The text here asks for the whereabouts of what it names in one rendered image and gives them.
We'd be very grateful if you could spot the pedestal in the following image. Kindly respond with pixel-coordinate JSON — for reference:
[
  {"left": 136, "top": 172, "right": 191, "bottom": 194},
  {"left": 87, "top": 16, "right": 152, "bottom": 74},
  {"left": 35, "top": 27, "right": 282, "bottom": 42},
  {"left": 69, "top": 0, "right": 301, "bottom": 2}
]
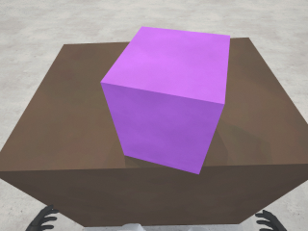
[{"left": 0, "top": 38, "right": 308, "bottom": 227}]

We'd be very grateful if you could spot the right robot hand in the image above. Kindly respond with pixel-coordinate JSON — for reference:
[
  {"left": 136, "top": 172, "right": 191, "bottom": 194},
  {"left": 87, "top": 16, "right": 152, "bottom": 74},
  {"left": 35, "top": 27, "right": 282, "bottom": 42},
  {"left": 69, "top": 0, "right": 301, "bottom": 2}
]
[{"left": 255, "top": 210, "right": 287, "bottom": 231}]

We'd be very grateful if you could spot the left robot hand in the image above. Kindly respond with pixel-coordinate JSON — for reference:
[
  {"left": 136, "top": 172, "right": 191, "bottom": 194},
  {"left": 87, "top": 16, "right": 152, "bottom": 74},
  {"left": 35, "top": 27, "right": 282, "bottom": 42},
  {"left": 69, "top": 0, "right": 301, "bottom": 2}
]
[{"left": 25, "top": 204, "right": 60, "bottom": 231}]

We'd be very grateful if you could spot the carton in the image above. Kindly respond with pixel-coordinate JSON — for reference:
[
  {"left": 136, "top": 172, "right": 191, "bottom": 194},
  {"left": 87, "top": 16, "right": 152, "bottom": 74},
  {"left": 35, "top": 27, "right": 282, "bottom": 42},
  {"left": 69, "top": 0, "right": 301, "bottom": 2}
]
[{"left": 100, "top": 26, "right": 230, "bottom": 174}]

